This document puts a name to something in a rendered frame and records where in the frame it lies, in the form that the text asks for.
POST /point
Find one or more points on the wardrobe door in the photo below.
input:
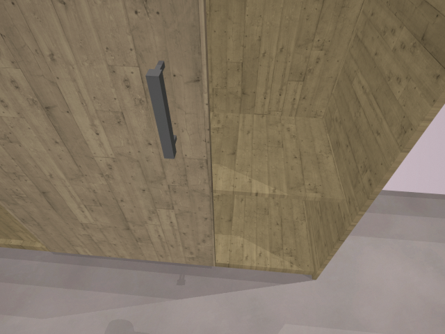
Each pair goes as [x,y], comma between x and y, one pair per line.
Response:
[11,228]
[81,162]

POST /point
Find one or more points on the handle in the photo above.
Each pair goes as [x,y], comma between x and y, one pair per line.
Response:
[156,86]

